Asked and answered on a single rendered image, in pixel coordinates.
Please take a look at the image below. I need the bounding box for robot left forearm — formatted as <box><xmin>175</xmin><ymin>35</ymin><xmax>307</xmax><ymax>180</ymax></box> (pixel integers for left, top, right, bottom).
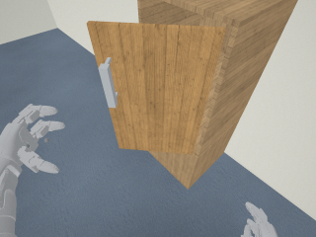
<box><xmin>0</xmin><ymin>157</ymin><xmax>23</xmax><ymax>237</ymax></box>

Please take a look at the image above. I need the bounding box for handle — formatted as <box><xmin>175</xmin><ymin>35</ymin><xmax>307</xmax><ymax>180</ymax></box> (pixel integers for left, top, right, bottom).
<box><xmin>98</xmin><ymin>57</ymin><xmax>119</xmax><ymax>109</ymax></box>

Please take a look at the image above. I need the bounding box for robot right hand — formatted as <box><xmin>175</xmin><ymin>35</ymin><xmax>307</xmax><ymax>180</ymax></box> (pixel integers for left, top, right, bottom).
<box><xmin>241</xmin><ymin>201</ymin><xmax>278</xmax><ymax>237</ymax></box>

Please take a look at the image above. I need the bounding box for robot left hand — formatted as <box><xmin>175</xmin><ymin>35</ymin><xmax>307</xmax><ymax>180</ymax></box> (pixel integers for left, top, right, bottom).
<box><xmin>0</xmin><ymin>104</ymin><xmax>65</xmax><ymax>174</ymax></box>

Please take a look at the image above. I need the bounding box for cupboard door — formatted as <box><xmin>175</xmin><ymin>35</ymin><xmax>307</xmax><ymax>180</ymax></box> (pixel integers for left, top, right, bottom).
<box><xmin>86</xmin><ymin>21</ymin><xmax>226</xmax><ymax>155</ymax></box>

